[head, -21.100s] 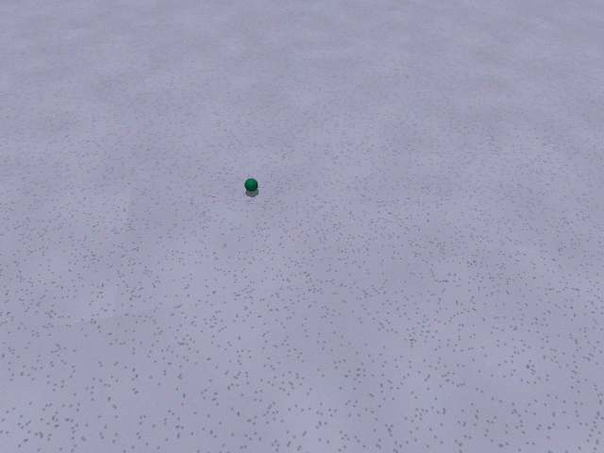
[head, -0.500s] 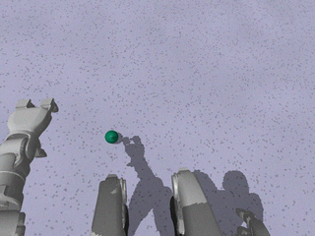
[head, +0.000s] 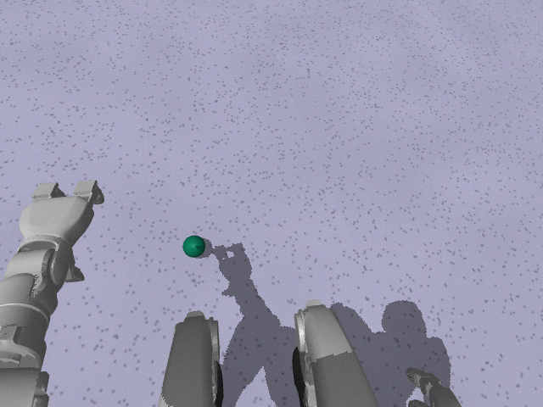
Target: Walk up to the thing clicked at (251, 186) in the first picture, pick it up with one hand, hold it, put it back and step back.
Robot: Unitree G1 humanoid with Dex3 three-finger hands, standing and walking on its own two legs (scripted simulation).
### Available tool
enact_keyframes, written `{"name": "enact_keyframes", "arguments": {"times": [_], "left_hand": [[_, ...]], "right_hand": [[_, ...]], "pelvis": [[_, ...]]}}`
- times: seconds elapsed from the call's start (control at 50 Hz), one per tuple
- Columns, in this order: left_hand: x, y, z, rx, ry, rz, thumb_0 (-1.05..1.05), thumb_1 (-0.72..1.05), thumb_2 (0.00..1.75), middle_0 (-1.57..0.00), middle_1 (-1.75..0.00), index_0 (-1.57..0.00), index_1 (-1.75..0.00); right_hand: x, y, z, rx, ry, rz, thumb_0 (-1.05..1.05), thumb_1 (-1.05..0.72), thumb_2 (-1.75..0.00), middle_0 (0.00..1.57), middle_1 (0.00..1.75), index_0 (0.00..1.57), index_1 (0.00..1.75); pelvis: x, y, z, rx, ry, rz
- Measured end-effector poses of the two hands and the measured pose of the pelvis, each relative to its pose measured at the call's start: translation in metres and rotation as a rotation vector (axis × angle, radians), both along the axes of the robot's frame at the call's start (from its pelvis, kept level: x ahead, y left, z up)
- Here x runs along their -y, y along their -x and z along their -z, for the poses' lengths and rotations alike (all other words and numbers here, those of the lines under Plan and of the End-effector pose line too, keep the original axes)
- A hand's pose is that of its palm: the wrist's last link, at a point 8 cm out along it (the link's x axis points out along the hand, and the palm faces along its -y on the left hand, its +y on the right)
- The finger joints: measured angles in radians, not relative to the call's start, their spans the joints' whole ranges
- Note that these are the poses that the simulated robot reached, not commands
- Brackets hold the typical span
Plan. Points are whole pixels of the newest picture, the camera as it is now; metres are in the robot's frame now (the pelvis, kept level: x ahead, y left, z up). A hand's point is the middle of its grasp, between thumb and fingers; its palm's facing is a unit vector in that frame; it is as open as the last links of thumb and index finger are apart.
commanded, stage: go down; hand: left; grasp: from above
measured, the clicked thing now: (194, 246) +0.51 +0.15 -0.53
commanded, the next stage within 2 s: withdraw in 0.82 s
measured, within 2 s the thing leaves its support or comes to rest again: neither
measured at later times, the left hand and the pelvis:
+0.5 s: hand (63, 242) +0.38 +0.29 -0.08, palm faces -0.42 -0.03 -0.91, open 13.8 cm; pelvis +0.01 +0.00 +0.02, yaw +0 degrees
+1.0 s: hand (63, 240) +0.38 +0.29 -0.08, palm faces -0.40 -0.02 -0.91, open 14.0 cm; pelvis +0.01 +0.00 +0.02, yaw +0 degrees
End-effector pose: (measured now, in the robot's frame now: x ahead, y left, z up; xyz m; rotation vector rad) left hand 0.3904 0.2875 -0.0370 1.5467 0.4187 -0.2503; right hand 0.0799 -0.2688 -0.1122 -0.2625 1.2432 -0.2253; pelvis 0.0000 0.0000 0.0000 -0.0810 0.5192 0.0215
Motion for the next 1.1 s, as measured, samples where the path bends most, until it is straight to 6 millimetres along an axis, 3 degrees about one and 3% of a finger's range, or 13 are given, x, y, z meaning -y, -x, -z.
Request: {"name": "enact_keyframes", "arguments": {"times": [0.56,0.86,1.0,1.1], "left_hand": [[-0.007,0.003,-0.016,-0.010,0.000,-0.024,0.00,-0.48,0.95,-0.08,-1.08,-0.10,-1.05],[0.000,0.002,-0.008,0.007,0.002,0.000,0.00,-0.49,0.96,-0.07,-1.06,-0.09,-1.05],[-0.003,0.004,-0.020,0.009,-0.012,-0.026,0.00,-0.52,0.99,-0.09,-1.05,-0.09,-1.04],[0.003,-0.003,-0.014,-0.012,-0.012,-0.020,0.00,-0.55,1.02,-0.09,-1.04,-0.08,-1.05]], "right_hand": [[-0.002,-0.010,-0.025,0.004,0.007,-0.007,0.00,-0.90,-0.89,0.20,0.30,0.20,0.30],[-0.001,-0.010,-0.015,-0.010,-0.003,-0.006,0.00,-0.90,-0.89,0.20,0.30,0.20,0.30],[-0.005,-0.009,-0.021,-0.002,-0.014,-0.007,0.00,-0.91,-0.90,0.20,0.30,0.20,0.30],[-0.004,-0.006,-0.025,0.002,0.000,-0.019,0.00,-0.91,-0.90,0.20,0.30,0.20,0.30]], "pelvis": [[-0.002,-0.008,-0.022,0.019,-0.001,-0.001],[-0.002,-0.010,-0.015,0.009,0.000,0.003],[-0.001,-0.008,-0.023,0.025,-0.003,0.000],[0.001,-0.008,-0.023,0.017,-0.003,-0.003]]}}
